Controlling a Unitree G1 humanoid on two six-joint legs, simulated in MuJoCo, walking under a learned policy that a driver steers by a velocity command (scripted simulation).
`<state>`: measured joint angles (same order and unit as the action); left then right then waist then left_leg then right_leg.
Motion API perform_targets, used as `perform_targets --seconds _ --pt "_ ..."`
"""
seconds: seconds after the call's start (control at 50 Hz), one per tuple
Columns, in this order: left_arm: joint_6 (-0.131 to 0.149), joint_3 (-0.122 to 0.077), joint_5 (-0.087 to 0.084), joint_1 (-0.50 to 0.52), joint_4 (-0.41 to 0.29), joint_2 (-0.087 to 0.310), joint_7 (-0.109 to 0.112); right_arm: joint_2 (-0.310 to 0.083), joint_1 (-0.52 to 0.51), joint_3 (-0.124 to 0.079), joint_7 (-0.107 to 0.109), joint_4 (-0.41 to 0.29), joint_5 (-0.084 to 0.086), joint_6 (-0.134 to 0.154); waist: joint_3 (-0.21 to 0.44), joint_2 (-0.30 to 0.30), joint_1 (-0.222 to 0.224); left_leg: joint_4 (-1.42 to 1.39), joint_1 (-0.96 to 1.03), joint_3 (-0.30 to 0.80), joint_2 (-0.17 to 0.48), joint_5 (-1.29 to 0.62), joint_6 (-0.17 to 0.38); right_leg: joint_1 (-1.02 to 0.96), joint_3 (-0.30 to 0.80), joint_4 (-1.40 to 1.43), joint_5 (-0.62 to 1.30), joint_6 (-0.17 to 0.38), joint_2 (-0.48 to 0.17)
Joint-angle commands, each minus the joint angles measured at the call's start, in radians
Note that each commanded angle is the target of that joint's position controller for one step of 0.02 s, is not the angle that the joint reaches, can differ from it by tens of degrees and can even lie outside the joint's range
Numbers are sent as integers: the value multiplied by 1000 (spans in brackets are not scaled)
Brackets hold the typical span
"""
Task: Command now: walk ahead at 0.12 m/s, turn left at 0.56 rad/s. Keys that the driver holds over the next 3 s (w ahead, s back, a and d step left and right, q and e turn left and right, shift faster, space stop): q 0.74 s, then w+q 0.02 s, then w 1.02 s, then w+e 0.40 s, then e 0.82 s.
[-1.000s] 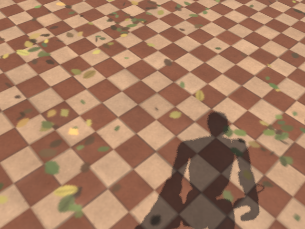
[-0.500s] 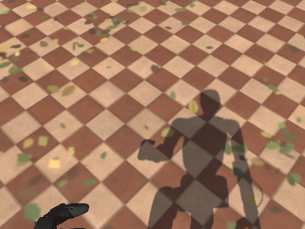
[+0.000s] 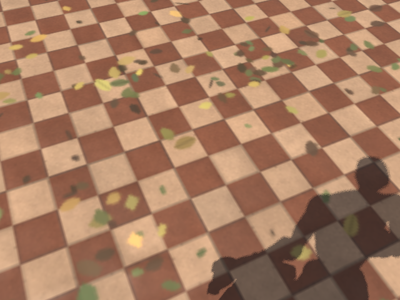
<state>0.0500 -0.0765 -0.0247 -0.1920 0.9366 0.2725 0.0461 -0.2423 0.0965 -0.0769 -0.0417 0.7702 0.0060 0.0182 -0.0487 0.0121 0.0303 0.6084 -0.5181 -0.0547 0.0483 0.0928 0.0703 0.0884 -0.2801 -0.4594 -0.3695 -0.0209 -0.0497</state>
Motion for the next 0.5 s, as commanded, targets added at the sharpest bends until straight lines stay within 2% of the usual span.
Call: perform_targets --seconds 0.02,0.04,0.06,0.08,0.1,0.12,0.14,0.16,0.18,0.24,0.3,0.36,0.44,0.48,0.5 --pt "-8 -22 20 1 -82 128 1 -265 237 -94 22 -24 -7 13 202 133 -122 -144 416 167 55 -497 111 163 46 -484 467 16 -107" --pt "-3 5 72 -66 -110 41 -15 -338 212 -97 36 -54 -21 8 289 304 -19 -86 650 530 270 -876 292 484 128 -812 -352 -45 66" --pt "5 1 34 -53 -114 88 -31 -282 223 -76 19 -81 -31 14 450 197 -68 -193 681 683 329 -587 366 550 342 -934 -353 -26 83" --pt "4 -8 0 30 -134 119 -33 -240 165 -65 14 -103 -23 21 356 101 -72 -234 608 601 285 -392 313 611 361 -933 -253 -2 53" --pt "-4 -10 6 61 -135 115 -23 -206 101 -56 20 -109 1 20 260 27 -49 -254 501 515 234 -233 247 627 359 -866 -161 3 18" --pt "-16 -15 22 73 -128 123 -8 -176 56 -46 29 -120 10 12 205 8 -30 -276 392 460 195 -139 205 594 363 -793 -102 1 -9" --pt "-28 -21 30 73 -134 133 -2 -170 34 -43 37 -128 2 6 186 36 -9 -295 304 431 164 -86 188 533 364 -744 -63 2 -12" --pt "-35 -22 34 67 -137 130 0 -173 30 -43 43 -137 -11 3 185 60 -1 -305 263 415 140 -88 180 493 355 -720 -30 1 2" --pt "-38 -21 34 56 -137 115 2 -178 38 -45 50 -142 -16 4 192 73 1 -305 256 401 126 -110 177 479 353 -683 -12 -3 13" --pt "-39 -12 34 77 -149 89 11 -197 77 -53 67 -150 -6 2 208 77 -17 -296 291 415 116 -91 174 496 368 -558 13 -27 34" --pt "-41 -11 30 106 -163 91 13 -199 73 -53 80 -168 -2 -11 197 99 -32 -303 287 452 101 81 158 495 385 -464 47 -44 43" --pt "-34 -11 27 122 -173 93 7 -199 71 -52 84 -182 -5 -22 173 125 -44 -309 265 492 87 181 146 461 390 -378 52 -46 57" --pt "-14 -11 17 108 -179 101 -8 -197 73 -51 83 -200 -7 -36 173 149 -53 -287 283 551 81 140 141 382 388 -259 22 -29 79" --pt "-6 -14 13 74 -176 107 -19 -198 67 -51 84 -211 -2 -44 174 158 -41 -266 290 577 71 81 130 317 377 -157 30 -11 89" --pt "-2 -17 13 36 -168 109 -26 -198 53 -50 85 -218 5 -50 174 154 -16 -245 273 574 52 61 113 250 363 -57 82 3 90"
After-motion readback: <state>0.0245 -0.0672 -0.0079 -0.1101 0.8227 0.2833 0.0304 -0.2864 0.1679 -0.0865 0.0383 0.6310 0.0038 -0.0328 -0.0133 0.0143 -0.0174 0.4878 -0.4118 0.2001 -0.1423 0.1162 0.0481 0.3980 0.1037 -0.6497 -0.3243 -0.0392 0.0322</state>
